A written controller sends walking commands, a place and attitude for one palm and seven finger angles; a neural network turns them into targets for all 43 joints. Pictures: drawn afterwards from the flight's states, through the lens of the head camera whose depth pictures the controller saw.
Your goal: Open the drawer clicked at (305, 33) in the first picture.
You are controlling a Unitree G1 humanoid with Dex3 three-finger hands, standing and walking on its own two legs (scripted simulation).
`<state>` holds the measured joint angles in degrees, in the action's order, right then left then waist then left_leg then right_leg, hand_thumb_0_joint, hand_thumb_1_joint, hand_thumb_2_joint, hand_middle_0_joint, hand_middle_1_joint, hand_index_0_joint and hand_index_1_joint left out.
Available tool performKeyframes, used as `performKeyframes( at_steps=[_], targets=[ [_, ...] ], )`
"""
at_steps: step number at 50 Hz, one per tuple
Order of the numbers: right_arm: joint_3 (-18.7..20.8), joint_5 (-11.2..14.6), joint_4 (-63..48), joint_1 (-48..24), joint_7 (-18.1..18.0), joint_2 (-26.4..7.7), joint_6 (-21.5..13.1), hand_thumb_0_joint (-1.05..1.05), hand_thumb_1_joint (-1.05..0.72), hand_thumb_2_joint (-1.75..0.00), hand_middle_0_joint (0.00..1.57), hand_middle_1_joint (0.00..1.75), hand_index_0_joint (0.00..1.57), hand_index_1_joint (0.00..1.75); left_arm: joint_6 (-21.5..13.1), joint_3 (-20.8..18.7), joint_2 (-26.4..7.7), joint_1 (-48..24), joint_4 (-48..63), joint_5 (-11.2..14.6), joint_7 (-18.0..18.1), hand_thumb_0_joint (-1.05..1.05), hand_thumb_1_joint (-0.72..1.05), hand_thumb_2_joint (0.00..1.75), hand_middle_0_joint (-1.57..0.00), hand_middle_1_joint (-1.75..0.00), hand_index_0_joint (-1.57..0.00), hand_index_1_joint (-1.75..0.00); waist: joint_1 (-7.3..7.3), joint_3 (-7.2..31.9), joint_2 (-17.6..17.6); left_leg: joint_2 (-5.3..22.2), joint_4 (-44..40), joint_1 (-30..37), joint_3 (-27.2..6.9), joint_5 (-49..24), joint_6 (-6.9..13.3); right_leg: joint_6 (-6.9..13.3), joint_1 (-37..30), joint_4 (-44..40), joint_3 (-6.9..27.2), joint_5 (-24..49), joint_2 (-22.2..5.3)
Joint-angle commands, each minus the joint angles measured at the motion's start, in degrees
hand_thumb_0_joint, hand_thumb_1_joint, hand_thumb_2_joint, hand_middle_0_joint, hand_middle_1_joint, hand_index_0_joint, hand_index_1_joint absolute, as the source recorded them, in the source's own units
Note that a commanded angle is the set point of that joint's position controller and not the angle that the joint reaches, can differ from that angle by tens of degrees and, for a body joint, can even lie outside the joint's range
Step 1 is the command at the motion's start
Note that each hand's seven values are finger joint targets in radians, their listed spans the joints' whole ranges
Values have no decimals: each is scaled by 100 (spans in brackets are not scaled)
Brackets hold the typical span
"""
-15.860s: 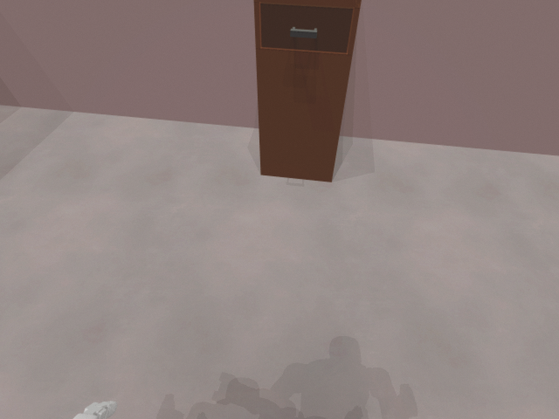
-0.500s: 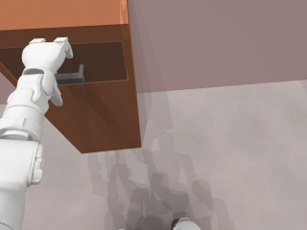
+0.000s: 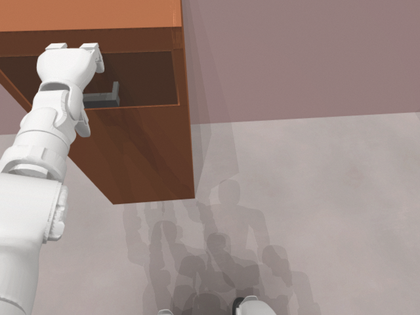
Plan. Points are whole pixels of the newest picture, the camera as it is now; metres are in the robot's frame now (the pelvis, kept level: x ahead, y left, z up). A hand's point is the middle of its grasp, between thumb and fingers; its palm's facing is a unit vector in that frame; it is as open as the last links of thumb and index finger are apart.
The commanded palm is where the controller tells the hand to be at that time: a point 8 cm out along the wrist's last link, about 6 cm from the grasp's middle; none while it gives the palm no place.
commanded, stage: re-aim the fingers above the handle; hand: left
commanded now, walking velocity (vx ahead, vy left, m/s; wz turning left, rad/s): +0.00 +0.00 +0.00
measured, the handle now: (95, 93) +0.57 +0.22 +0.03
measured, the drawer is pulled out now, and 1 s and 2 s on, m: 0.00 0.00 0.00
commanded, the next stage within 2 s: lower the fingers behind the handle in 0.60 s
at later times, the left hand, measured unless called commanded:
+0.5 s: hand (94, 89) +0.53 +0.19 +0.09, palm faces -0.02 +0.01 -1.00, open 13.6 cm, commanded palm +0.52 +0.21 +0.14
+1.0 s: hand (93, 100) +0.52 +0.20 +0.06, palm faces -0.09 +0.00 -1.00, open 13.8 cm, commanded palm +0.51 +0.20 +0.12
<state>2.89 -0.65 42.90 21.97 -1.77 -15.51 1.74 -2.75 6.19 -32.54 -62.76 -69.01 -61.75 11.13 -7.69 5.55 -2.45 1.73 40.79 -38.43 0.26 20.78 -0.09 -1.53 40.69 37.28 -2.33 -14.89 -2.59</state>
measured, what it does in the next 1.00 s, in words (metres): stands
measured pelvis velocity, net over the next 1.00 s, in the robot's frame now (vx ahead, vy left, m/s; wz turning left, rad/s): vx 0.01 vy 0.00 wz -0.02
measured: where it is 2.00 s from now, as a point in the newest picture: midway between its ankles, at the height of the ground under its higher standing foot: outside the picture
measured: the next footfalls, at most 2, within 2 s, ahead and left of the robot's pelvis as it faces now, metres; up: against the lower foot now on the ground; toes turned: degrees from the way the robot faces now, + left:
none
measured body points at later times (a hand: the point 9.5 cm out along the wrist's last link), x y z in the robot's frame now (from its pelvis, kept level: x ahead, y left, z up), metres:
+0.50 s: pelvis +0.00 +0.00 +0.00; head +0.11 -0.02 +0.44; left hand +0.53 +0.19 +0.14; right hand -0.01 -0.28 -0.13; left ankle -0.02 +0.12 -0.71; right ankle +0.02 -0.14 -0.71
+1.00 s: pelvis +0.01 +0.00 +0.00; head +0.12 -0.01 +0.44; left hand +0.52 +0.20 +0.12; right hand +0.00 -0.29 -0.12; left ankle -0.02 +0.12 -0.71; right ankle +0.02 -0.14 -0.71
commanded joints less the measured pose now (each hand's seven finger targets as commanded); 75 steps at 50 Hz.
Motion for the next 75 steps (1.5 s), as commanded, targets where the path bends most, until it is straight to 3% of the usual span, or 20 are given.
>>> performKeyframes(
  at_steps=[1, 4, 7, 9, 12, 18, 24, 26, 28, 36, 39, 45, 52, 56, 58, 65, 66, 69, 72, 75],
  targets=[
    [335, -42, -156, 1024, -77, -949, -48, 0, -90, -90, 20, 30, 20, 30, -189, -121, -740, -3118, 1306, 27, 146, 0, -50, 30, -30, -120, -30, -120, -479, 2387, -328, -253, -337, 1601, -38, -1919, 179, 266, -931, -305, -10, 1145, 488],
    [365, -64, -166, 1009, -65, -925, -58, 0, -90, -90, 20, 30, 20, 30, -280, -87, -633, -3040, 1544, 75, 111, 0, -50, 30, -30, -120, -30, -120, -406, 2541, -491, -263, -313, 1724, -15, -2023, 180, 278, -1011, -317, 12, 1240, 494],
    [367, -64, -178, 1002, -76, -912, -39, 0, -90, -90, 20, 30, 20, 30, -350, -110, -604, -2951, 1629, 119, 95, 0, -50, 30, -30, -120, -30, -120, -403, 2577, -260, -272, -302, 1676, -12, -2104, 198, 268, -1146, -325, 13, 1357, 497],
    [335, -43, -191, 972, -92, -930, -10, 0, -90, -90, 20, 30, 20, 30, -351, -591, -1178, -2757, 1494, 82, 201, 0, -50, 30, -30, -120, -30, -120, -264, 2467, -235, -287, -347, 1404, 18, -1938, 199, 268, -1297, -291, 34, 1352, 487],
    [289, -66, -248, 882, -86, -929, -5, 0, -90, -90, 20, 30, 20, 30, -315, -824, -1467, -2749, 1565, 13, 381, 0, -50, 30, -30, -120, -30, -120, -160, 2552, -225, -311, -372, 1226, 80, -1994, 212, 271, -1548, -242, 53, 1510, 466],
    [275, -32, -293, 822, -93, -957, 22, 0, -90, -90, 20, 30, 20, 30, -108, -888, -1711, -2673, 1477, -97, 536, 0, -50, 30, -30, -120, -30, -120, -179, 2582, -49, -312, -407, 1087, 165, -1921, 221, 209, -1744, -250, 82, 1645, 442],
    [253, -24, -332, 713, -100, -975, 82, 0, -90, -90, 20, 30, 20, 30, -15, -1180, -2069, -2399, 1553, -81, 500, 0, -50, 30, -30, -120, -30, -120, 16, 2803, -102, -319, -440, 1109, 215, -2083, 205, 198, -2042, -195, 97, 1879, 418],
    [260, -15, -364, 685, -122, -957, 81, 0, -90, -90, 20, 30, 20, 30, -20, -1059, -1902, -2422, 1575, -53, 477, 0, -50, 30, -30, -120, -30, -120, -43, 2745, -10, -306, -466, 1175, 234, -2047, 223, 188, -2018, -250, 99, 1844, 420],
    [244, -2, -351, 653, -140, -988, 105, 0, -90, -90, 20, 30, 20, 30, -26, -1176, -2092, -2286, 1475, -30, 432, 0, -50, 30, -30, -120, -30, -120, -19, 2612, 75, -304, -497, 1081, 239, -1988, 224, 178, -2059, -261, 102, 1842, 405],
    [282, 1, -419, 616, -129, -963, 106, 0, -90, -90, 20, 30, 20, 30, -97, -1090, -1850, -1858, 1586, -49, 355, 0, -50, 30, -30, -120, -30, -120, 105, 2618, -69, -284, -496, 1279, 248, -2296, 193, 213, -2006, -223, 55, 1932, 428],
    [294, 50, -376, 674, -114, -990, 90, 0, -90, -90, 20, 30, 20, 30, -20, -648, -1315, -1826, 1232, -20, 295, 0, -50, 30, -30, -120, -30, -120, -84, 2080, 139, -262, -558, 1161, 240, -1928, 188, 201, -1626, -365, 27, 1579, 445],
    [375, 0, -311, 822, -143, -939, 50, 0, -90, -90, 20, 30, 20, 30, -308, -368, -965, -2295, 1702, -47, 167, 0, -50, 30, -30, -120, -30, -120, -192, 2459, -287, -242, -396, 1645, 143, -2343, 176, 250, -1370, -281, 41, 1645, 459],
    [407, -154, -255, 857, -46, -916, 75, 0, -90, -90, 20, 30, 20, 30, -606, -1080, -1467, -2017, 2174, -49, 568, 0, -50, 30, -30, -120, -30, -120, 72, 3074, -551, -226, -46, 1771, 62, -3625, 114, 268, -1450, 78, 2, 2254, 489],
    [362, -150, -235, 763, 56, -932, 113, 0, -90, -90, 20, 30, 20, 30, -183, -1113, -1440, -1582, 1632, -147, 893, 0, -50, 30, -30, -120, -30, -120, 69, 2672, -142, -257, -81, 1112, 147, -3029, 143, 255, -1540, 133, -43, 2197, 487],
    [375, -152, -217, 779, 84, -962, 124, 0, -90, -90, 20, 30, 20, 30, -38, -1085, -1474, -1738, 1647, -206, 968, 0, -50, 30, -30, -120, -30, -120, 35, 2863, -185, -248, -64, 1169, 155, -3046, 146, 248, -1577, 149, -12, 2261, 478],
    [308, -77, -228, 691, 38, -991, 190, 0, -90, -90, 20, 30, 20, 30, 353, -893, -1464, -1703, 1091, -165, 748, 0, -50, 30, -30, -120, -30, -120, -31, 2601, 56, -299, -192, 851, 242, -2227, 188, 215, -1685, 21, 48, 1960, 450],
    [308, -56, -236, 698, 14, -992, 181, 0, -90, -90, 20, 30, 20, 30, 349, -767, -1347, -1770, 1012, -162, 677, 0, -50, 30, -30, -120, -30, -120, -128, 2453, 178, -283, -222, 828, 219, -2010, 197, 204, -1560, -18, 36, 1774, 454],
    [303, -49, -280, 738, -56, -1003, 138, 0, -90, -90, 20, 30, 20, 30, 103, -784, -1440, -1873, 1147, -138, 484, 0, -50, 30, -30, -120, -30, -120, -135, 2481, 114, -283, -190, 834, 195, -1850, 222, 209, -1490, -18, 89, 1647, 441],
    [351, -72, -298, 820, -107, -951, 79, 0, -90, -90, 20, 30, 20, 30, -268, -612, -1181, -1978, 1375, -122, 365, 0, -50, 30, -30, -120, -30, -120, -246, 2549, 39, -278, -73, 961, 171, -1894, 234, 221, -1285, 5, 102, 1606, 453],
    [334, -115, -267, 846, -142, -950, 45, 0, -90, -90, 20, 30, 20, 30, -482, -761, -1375, -1821, 1311, -150, 426, 0, -50, 30, -30, -120, -30, -120, -202, 2557, -61, -295, 53, 735, 166, -1780, 234, 226, -1178, 134, 122, 1517, 436]
  ],
)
